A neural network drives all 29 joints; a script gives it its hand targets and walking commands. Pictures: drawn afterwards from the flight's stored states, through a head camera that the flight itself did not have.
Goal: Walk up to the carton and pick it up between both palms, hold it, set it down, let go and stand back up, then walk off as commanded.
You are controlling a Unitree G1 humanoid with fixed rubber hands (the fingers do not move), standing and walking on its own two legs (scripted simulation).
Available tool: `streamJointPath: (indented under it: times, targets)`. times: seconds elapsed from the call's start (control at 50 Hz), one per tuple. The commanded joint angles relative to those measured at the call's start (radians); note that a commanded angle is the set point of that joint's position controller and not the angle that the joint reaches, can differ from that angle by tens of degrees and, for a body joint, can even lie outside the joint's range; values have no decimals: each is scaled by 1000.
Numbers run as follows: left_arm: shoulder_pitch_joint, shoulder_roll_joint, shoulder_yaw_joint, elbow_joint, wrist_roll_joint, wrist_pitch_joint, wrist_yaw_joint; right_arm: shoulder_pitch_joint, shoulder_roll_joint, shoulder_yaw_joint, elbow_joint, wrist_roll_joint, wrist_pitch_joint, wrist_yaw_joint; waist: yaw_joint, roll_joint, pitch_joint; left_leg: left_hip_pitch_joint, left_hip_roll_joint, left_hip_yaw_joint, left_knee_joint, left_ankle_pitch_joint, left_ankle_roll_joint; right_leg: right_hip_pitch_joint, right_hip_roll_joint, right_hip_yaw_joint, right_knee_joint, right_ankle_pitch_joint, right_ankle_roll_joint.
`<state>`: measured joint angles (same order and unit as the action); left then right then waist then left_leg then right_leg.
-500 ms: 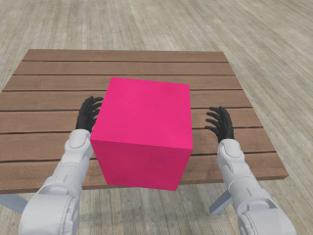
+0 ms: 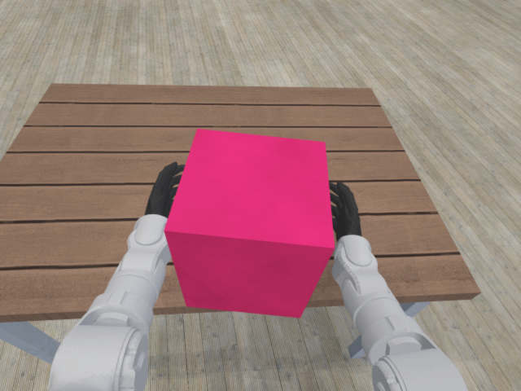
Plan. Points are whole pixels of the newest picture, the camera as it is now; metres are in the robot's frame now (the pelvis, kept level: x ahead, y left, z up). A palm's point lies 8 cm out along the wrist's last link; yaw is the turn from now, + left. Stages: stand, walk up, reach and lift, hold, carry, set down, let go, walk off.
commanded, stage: reach and lift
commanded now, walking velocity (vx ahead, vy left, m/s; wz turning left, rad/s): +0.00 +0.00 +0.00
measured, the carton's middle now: (251, 229) +0.38 +0.00 +0.02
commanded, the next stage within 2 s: none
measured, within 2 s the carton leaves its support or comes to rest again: leaves its support in 1.04 s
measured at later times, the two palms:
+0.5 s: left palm (159, 218) +0.38 +0.15 +0.06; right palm (345, 232) +0.35 -0.15 +0.05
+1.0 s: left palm (159, 218) +0.38 +0.15 +0.05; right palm (344, 231) +0.35 -0.15 +0.05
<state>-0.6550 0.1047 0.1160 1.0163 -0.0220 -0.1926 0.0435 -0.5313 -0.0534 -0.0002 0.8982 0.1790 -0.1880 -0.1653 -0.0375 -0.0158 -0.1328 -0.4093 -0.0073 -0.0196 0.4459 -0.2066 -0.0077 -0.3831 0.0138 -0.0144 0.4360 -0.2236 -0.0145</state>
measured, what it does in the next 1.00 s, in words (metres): stands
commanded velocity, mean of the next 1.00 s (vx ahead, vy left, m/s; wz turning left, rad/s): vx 0.00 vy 0.00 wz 0.00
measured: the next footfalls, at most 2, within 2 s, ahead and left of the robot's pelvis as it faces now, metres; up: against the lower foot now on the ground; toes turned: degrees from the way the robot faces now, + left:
none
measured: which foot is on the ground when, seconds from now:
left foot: down 0.00-1.00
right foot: down 0.00-1.00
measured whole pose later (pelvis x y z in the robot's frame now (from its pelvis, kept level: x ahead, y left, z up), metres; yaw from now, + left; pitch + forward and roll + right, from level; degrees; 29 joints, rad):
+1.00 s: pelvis +0.00 +0.00 +0.00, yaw +0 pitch +7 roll +0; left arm -0.62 0.03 0.26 0.99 0.13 -0.25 0.04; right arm -0.53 0.04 -0.18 0.90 -0.02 -0.23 -0.19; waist -0.03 -0.02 -0.09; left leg -0.35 -0.01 -0.02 0.44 -0.21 -0.01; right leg -0.32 0.01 -0.01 0.43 -0.22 -0.01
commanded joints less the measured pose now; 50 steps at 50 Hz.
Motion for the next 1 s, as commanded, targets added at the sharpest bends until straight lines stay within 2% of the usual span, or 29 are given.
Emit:
streamJointPath:
  times: [0.0,0.08,0.16,0.2,0.24,0.28,0.36,0.5,0.84,0.98]
  targets:
    - [-426,-75,50,-185,91,-20,0,-517,50,-91,-181,-158,-59,-6,22,17,-435,287,11,33,28,386,-17,192,4,11,-48,412,45]
    - [-422,-135,57,-193,128,-27,-17,-517,107,-103,-178,-193,-72,9,20,19,-432,307,10,37,19,390,-18,215,1,4,-54,425,46]
    - [-417,-325,71,-139,219,-45,-78,-536,333,-87,-170,-291,-95,59,36,-5,-399,312,0,50,-4,382,-10,278,-9,0,-57,470,53]
    - [-436,-546,6,-118,270,-62,-141,-553,587,-12,-198,-375,-113,119,33,-17,-397,304,-11,60,-25,371,-5,334,-19,-3,-51,520,57]
    - [-411,-671,-98,-129,272,-75,-172,-544,718,101,-232,-382,-127,157,24,-5,-444,322,-15,56,-38,407,-11,392,-15,-9,-53,589,53]
    - [-401,-687,-135,-109,267,-77,-171,-542,715,115,-227,-394,-133,162,1,10,-457,330,-10,44,-45,410,-20,382,-4,-20,-65,586,44]
    - [-413,-708,-161,-94,251,-82,-168,-557,717,131,-216,-398,-117,168,13,17,-445,330,-4,38,-49,393,-24,343,4,-23,-93,485,26]
    - [-463,-716,-160,-83,234,-76,-169,-580,712,105,-178,-405,-81,176,6,22,-374,294,1,41,-73,293,-20,311,4,-20,-119,329,11]
    - [-456,-755,-196,-106,219,-94,-149,-581,752,176,-192,-358,-87,167,16,30,-433,282,-6,34,-55,354,-26,335,8,-9,-111,407,12]
    - [-480,-784,-233,-154,208,-107,-138,-592,772,221,-227,-338,-105,160,16,36,-490,298,-8,26,-45,399,-32,357,12,-11,-103,465,14]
